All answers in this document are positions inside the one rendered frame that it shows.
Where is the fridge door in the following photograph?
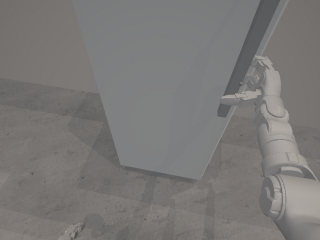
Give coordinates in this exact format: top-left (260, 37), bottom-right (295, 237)
top-left (72, 0), bottom-right (287, 180)

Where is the handle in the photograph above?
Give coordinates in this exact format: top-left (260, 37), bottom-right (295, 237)
top-left (217, 0), bottom-right (280, 118)

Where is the robot right upper arm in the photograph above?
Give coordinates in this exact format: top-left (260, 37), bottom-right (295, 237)
top-left (259, 174), bottom-right (320, 240)

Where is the robot right hand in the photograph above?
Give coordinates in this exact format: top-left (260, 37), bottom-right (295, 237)
top-left (220, 55), bottom-right (281, 108)

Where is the robot left hand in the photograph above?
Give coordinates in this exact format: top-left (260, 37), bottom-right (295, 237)
top-left (58, 222), bottom-right (86, 240)

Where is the right robot forearm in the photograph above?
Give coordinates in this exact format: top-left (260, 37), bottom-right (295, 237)
top-left (253, 95), bottom-right (320, 183)

